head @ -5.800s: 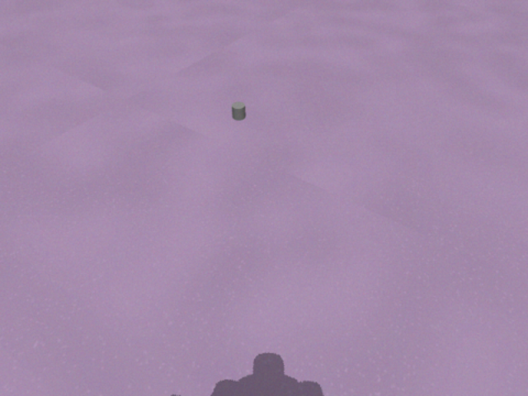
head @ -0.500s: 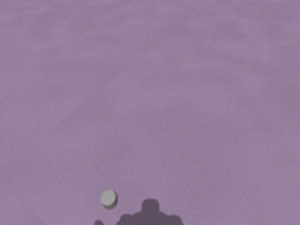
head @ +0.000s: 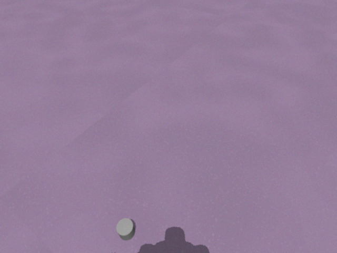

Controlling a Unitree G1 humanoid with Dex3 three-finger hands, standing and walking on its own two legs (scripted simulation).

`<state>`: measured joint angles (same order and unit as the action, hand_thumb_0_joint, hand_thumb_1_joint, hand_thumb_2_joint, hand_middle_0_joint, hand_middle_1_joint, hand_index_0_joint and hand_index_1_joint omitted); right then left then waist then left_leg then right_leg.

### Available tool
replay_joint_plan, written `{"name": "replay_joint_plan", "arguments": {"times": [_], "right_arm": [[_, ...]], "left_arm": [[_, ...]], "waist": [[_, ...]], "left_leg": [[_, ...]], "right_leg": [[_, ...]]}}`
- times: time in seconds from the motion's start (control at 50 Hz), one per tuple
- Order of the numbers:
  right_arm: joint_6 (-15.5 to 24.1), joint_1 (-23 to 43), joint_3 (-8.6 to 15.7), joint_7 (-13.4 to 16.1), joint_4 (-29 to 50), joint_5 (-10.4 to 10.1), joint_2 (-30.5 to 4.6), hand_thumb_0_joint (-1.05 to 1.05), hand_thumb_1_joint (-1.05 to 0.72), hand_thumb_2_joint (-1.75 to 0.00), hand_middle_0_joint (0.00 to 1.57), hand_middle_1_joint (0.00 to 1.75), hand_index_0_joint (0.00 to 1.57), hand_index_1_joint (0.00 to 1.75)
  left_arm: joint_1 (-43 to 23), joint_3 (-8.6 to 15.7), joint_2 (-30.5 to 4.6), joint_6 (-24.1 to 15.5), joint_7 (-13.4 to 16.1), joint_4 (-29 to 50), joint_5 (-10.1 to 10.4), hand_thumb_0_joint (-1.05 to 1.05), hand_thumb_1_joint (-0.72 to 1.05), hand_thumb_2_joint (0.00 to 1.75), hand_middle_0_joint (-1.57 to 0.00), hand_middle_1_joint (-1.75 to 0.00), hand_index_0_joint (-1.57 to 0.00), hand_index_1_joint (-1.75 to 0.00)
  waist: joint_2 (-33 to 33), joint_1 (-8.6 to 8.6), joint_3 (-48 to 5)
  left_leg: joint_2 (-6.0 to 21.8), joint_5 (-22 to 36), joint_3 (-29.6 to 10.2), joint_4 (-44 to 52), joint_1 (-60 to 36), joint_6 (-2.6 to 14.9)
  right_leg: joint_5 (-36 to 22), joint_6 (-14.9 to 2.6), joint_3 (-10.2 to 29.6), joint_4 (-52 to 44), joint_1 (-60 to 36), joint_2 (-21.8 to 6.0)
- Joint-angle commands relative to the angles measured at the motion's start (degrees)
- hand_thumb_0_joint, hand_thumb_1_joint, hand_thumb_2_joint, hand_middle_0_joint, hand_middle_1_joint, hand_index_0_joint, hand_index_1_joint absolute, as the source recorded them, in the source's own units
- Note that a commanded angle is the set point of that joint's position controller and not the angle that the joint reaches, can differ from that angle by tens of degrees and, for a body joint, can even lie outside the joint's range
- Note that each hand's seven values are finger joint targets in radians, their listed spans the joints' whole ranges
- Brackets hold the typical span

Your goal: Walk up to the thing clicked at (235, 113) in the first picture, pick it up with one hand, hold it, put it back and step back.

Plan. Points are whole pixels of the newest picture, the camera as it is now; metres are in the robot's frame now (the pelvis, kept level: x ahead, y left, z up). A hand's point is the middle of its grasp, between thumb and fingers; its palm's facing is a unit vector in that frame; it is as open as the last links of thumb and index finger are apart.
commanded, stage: walk up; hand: left
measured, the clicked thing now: (126, 229) +0.42 +0.26 -0.74
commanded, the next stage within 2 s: none
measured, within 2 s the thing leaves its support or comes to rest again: neither
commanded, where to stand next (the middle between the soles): +0.04 +0.02 m, yaw +0 degrees
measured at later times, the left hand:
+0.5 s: hand out of the picture +0.10 +0.25 -0.16, palm faces +0.02 -0.94 -0.35, open 7.4 cm
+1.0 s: hand out of the picture +0.00 +0.30 -0.17, palm faces -0.10 -0.94 -0.33, open 7.4 cm
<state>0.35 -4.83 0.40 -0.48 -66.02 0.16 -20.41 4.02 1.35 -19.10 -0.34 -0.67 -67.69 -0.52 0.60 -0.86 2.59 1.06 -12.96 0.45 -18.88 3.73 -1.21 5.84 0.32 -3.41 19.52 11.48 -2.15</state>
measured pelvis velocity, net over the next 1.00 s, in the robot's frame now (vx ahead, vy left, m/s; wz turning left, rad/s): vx -0.06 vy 0.03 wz -0.04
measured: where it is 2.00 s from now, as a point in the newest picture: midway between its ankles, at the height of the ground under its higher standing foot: outside the picture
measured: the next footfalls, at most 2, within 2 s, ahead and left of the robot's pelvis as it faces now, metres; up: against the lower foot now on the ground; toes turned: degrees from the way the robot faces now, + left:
right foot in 1.16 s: +0.02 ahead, -0.14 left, +0.00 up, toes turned -4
left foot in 1.58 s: +0.05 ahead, +0.12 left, +0.00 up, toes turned -1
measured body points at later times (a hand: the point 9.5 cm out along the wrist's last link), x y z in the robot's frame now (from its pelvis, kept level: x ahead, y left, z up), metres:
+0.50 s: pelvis -0.01 +0.00 -0.01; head +0.02 -0.01 +0.44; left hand +0.10 +0.30 -0.13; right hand +0.06 -0.31 -0.14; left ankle -0.03 +0.13 -0.75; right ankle +0.05 -0.12 -0.75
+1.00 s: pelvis -0.06 +0.03 -0.01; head -0.03 +0.06 +0.44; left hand +0.01 +0.35 -0.15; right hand -0.05 -0.29 -0.11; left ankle -0.08 +0.14 -0.75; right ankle -0.08 -0.11 -0.71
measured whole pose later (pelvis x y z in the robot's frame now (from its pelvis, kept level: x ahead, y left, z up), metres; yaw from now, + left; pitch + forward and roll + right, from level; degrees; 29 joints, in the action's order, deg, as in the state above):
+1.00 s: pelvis -0.06 +0.03 -0.01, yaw -2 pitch -2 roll +0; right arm 2.9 -15.6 4.2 -0.5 -55.2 2.5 -20.2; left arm 10.4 4.1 -24.3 4.1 -2.4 -58.7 -2.4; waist -3.8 1.6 5.5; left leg 1.2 -17.2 3.2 -27.2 8.6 1.1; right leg 25.0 0.5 5.5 49.1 19.7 1.2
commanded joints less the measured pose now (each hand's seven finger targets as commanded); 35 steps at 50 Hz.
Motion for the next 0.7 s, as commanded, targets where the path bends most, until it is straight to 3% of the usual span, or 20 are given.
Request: {"name": "replay_joint_plan", "arguments": {"times": [0.0,0.36,0.38,0.4,0.44,0.48,0.5,0.52,0.54,0.56,0.58,0.6,0.64,0.66,0.68], "right_arm": [[1.3,2.4,2.1,0.9,3.3,0.2,-12.0,0.0,-0.9,-0.9,0.2,0.3,0.2,0.3],[1.4,0.3,2.0,1.0,3.8,0.5,-11.9,0.0,-0.9,-0.9,0.2,0.3,0.2,0.3],[0.3,1.0,3.2,1.2,4.2,0.0,-14.8,0.0,-0.9,-0.9,0.2,0.3,0.2,0.3],[0.0,0.2,3.2,1.4,5.0,-0.4,-14.1,0.0,-0.9,-0.9,0.2,0.3,0.2,0.3],[-0.4,-0.6,3.8,1.4,6.2,-0.8,-14.1,0.0,-0.9,-0.9,0.2,0.3,0.2,0.3],[-1.2,-2.0,4.4,1.6,7.4,-0.8,-13.1,0.0,-0.9,-0.9,0.2,0.3,0.2,0.3],[-1.7,-2.9,4.6,1.6,7.7,-0.7,-12.9,0.0,-0.9,-0.9,0.2,0.3,0.2,0.3],[-2.5,-4.0,4.9,1.5,8.3,-0.4,-12.4,0.0,-0.9,-0.9,0.2,0.3,0.2,0.3],[-3.3,-5.8,5.2,1.3,8.8,0.2,-12.3,0.0,-0.9,-0.9,0.2,0.3,0.2,0.3],[-3.8,-6.8,5.3,0.8,9.3,0.2,-12.0,0.0,-0.9,-0.9,0.2,0.3,0.2,0.3],[-3.9,-8.3,5.7,0.4,9.7,0.2,-11.7,0.0,-0.9,-0.9,0.2,0.3,0.2,0.3],[-3.7,-8.9,5.9,0.1,9.7,0.2,-12.3,0.0,-0.9,-0.9,0.2,0.3,0.2,0.3],[-2.5,-13.2,6.1,0.1,7.9,1.0,-12.1,0.0,-0.9,-0.9,0.2,0.3,0.2,0.3],[-1.7,-13.9,6.4,0.2,6.7,1.6,-12.1,0.0,-0.9,-0.9,0.2,0.3,0.2,0.3],[-0.9,-10.9,7.1,0.5,8.0,3.1,-15.3,0.0,-0.9,-0.9,0.2,0.3,0.2,0.3]], "left_arm": [[-3.3,2.1,-12.2,-1.3,0.7,4.0,0.2,0.0,0.9,0.9,-0.2,-0.3,-0.2,-0.3],[-3.8,2.4,-12.0,-1.1,0.6,5.2,0.1,0.0,0.9,0.9,-0.2,-0.3,-0.2,-0.3],[-4.5,4.0,-15.6,-0.1,1.0,6.3,0.8,0.0,0.9,0.9,-0.2,-0.3,-0.2,-0.3],[-3.3,4.1,-15.3,0.3,1.2,7.0,1.0,0.0,0.9,0.9,-0.2,-0.3,-0.2,-0.3],[-2.5,4.3,-15.3,0.7,1.4,8.6,0.9,0.0,0.9,0.9,-0.2,-0.3,-0.2,-0.3],[-3.3,4.9,-16.3,1.3,1.4,10.5,0.7,0.0,0.9,0.9,-0.2,-0.3,-0.2,-0.3],[-4.7,5.0,-17.0,1.6,1.6,11.7,0.3,0.0,0.9,0.9,-0.2,-0.3,-0.2,-0.3],[-6.2,5.0,-17.5,1.8,1.7,13.1,-0.3,0.0,0.9,0.9,-0.2,-0.3,-0.2,-0.3],[-7.2,5.1,-18.0,2.1,1.8,14.3,-1.2,0.0,0.9,0.9,-0.2,-0.3,-0.2,-0.3],[-8.5,5.3,-17.6,2.2,1.9,15.3,-1.5,0.0,0.9,0.9,-0.2,-0.3,-0.2,-0.3],[-10.3,5.2,-17.4,2.3,2.1,16.2,-1.9,0.0,0.9,0.9,-0.2,-0.3,-0.2,-0.3],[-10.2,5.0,-16.9,2.3,2.2,16.5,-2.3,0.0,0.9,0.9,-0.2,-0.3,-0.2,-0.3],[-10.7,4.7,-16.6,2.6,1.8,16.9,-2.2,0.0,0.9,0.9,-0.2,-0.3,-0.2,-0.3],[-8.4,4.3,-15.2,3.4,1.3,16.8,-1.8,0.0,0.9,0.9,-0.2,-0.3,-0.2,-0.3],[-5.5,3.5,-11.7,4.0,0.9,16.9,-0.9,0.0,0.9,0.9,-0.2,-0.3,-0.2,-0.3]], "waist": [[-1.4,0.29,-4.5],[-0.7,0.25,-3.9],[-1.2,0.29,2.4],[-2.1,0.45,0.0],[-2.2,0.66,-6.0],[-5.4,0.88,-10.8],[-8.3,1.05,-10.8],[-11.6,0.97,-9.8],[-13.2,1.28,-8.4],[-12.0,1.8,-7.4],[-12.7,2.95,-6.8],[-12.3,2.75,-7.3],[-10.8,4.09,-9.2],[-6.1,3.53,-8.3],[5.5,2.49,-4.8]], "left_leg": [[6.4,6.7,-4.1,3.8,4.0,2.23],[6.3,4.8,-4.0,4.6,5.0,2.2],[5.9,17.0,-4.3,-0.9,8.8,2.04],[5.7,20.4,-3.5,-3.1,8.1,2.03],[4.6,20.8,-2.3,-7.7,5.6,2.27],[1.5,15.0,-0.5,-15.5,5.5,1.98],[-0.9,5.3,0.6,-21.4,6.5,1.91],[-3.2,-12.6,0.9,-28.8,7.7,2.16],[-2.2,-20.2,-1.5,-35.1,8.7,2.74],[-1.1,-20.7,-4.0,-38.2,7.9,3.01],[0.2,-19.6,-5.3,-36.5,8.7,3.31],[0.1,-17.6,-4.1,-33.0,9.5,2.97],[0.5,-9.6,-1.0,-15.3,7.9,2.51],[-0.7,-7.6,-0.7,-7.1,3.9,2.3],[5.9,-16.3,-14.8,4.2,3.8,3.95]], "right_leg": [[-1.7,-0.68,6.6,-2.8,-5.7,-6.1],[-0.6,-0.91,7.2,-2.5,-5.9,-5.8],[-15.8,-1.61,6.6,2.5,-2.3,-6.3],[-20.1,-2.32,6.0,4.2,-2.9,-6.4],[-23.3,-3.99,5.9,5.7,-4.0,-7.7],[-23.1,-7.42,9.0,4.8,-4.2,-11.4],[-21.2,-10.01,12.0,3.4,-1.9,-14.5],[-18.0,-12.94,15.5,1.6,1.5,-18.2],[-12.8,-14.96,17.5,0.5,6.2,-20.6],[-7.3,-14.93,15.7,0.7,10.3,-20.0],[-3.1,-13.85,14.3,1.6,10.8,-18.6],[0.7,-12.42,13.2,2.6,9.7,-16.6],[10.2,-9.21,11.3,7.2,6.5,-13.5],[17.7,-8.03,9.5,12.6,9.8,-10.6],[24.3,-4.57,5.9,22.8,17.5,-3.6]]}}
